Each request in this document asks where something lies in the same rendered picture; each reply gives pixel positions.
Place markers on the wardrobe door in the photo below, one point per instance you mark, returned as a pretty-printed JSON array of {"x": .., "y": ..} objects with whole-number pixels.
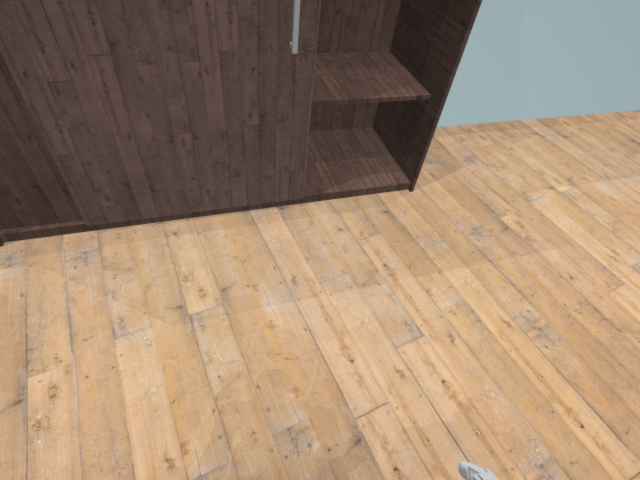
[
  {"x": 32, "y": 189},
  {"x": 153, "y": 108}
]

